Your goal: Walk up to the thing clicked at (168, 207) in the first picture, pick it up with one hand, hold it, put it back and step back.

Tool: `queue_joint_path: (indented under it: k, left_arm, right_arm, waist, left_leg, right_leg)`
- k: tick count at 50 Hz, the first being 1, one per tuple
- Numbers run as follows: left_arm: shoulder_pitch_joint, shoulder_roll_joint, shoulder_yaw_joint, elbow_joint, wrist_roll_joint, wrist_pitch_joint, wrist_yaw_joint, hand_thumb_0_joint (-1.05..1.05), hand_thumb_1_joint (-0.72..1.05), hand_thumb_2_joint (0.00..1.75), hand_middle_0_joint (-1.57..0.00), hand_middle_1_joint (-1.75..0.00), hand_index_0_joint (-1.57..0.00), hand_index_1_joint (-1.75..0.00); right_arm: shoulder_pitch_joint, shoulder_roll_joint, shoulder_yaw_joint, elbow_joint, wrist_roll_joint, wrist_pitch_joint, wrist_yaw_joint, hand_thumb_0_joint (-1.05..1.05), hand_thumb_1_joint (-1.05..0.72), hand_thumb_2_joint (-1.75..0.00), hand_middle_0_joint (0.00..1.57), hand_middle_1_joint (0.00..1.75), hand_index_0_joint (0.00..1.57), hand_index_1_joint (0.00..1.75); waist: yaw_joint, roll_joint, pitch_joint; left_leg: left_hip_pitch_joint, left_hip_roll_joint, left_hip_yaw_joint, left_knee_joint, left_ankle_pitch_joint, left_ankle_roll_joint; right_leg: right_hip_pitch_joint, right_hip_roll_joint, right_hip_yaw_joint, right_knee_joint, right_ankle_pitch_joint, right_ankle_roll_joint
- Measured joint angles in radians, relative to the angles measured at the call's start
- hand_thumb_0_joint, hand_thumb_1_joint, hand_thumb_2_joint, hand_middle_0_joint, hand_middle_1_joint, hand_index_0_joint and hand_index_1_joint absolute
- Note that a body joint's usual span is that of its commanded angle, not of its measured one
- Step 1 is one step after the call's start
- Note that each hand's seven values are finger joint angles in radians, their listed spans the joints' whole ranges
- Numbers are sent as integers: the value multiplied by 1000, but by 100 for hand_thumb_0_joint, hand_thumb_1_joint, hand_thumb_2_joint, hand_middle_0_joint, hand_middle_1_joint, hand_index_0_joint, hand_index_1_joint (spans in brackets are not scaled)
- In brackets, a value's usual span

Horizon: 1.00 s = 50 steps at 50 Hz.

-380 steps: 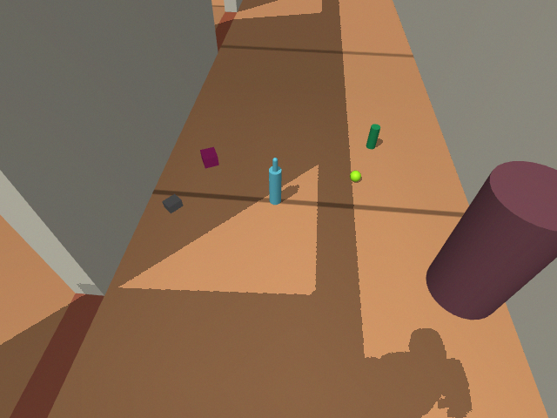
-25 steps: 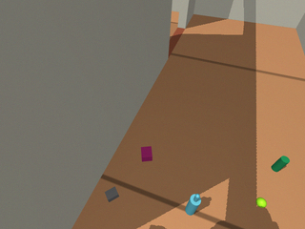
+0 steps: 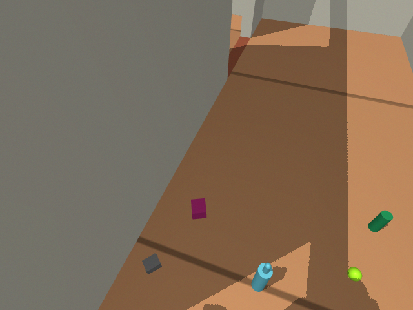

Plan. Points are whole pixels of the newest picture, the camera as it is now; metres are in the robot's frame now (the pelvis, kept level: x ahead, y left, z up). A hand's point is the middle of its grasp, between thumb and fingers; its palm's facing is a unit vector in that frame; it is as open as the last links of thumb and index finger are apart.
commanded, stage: stand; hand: left
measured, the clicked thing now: (152, 263) +0.44 +0.28 -0.76
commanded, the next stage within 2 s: walk up in 0.02 s
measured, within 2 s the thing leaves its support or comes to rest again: neither
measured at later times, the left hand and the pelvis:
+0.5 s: hand out of the picture +0.09 +0.28 -0.16, palm faces -0.02 -0.93 -0.36, open 7.4 cm; pelvis +0.02 +0.02 +0.00, yaw -1 degrees
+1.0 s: hand out of the picture +0.10 +0.28 -0.16, palm faces -0.04 -0.93 -0.37, open 7.4 cm; pelvis +0.02 +0.03 +0.00, yaw -1 degrees
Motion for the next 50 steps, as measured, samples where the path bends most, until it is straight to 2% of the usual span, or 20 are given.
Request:
queue_joint_path:
  k: [13, 31, 50]
  left_arm:
    - [29, 4, 34, -9, 12, -12, 0, 1, 91, 90, -21, -30, -20, -30]
    - [15, 4, 22, -24, 6, -8, 9, 1, 91, 90, -21, -30, -20, -30]
    - [8, 7, 15, -27, 8, -6, 10, 1, 91, 90, -21, -30, -20, -30]
  right_arm:
    - [33, -10, -28, -20, -11, 12, 11, 1, -91, -89, 21, 30, 20, 30]
    - [7, 5, -38, -44, -6, 19, 9, 1, -91, -89, 21, 30, 20, 30]
    - [1, 2, -42, -48, -4, 22, 11, 1, -91, -89, 21, 30, 20, 30]
  waist:
    - [7, 4, -10]
    - [5, -8, 7]
    - [3, -4, 16]
  left_leg:
    - [5, -5, 8, 46, -43, 12]
    - [23, -25, 25, 55, -66, 33]
    - [33, -34, 32, 44, -56, 40]
  right_leg:
    - [9, -6, 9, 31, -32, 8]
    - [19, -26, 26, 49, -54, 30]
    - [21, -35, 33, 52, -49, 37]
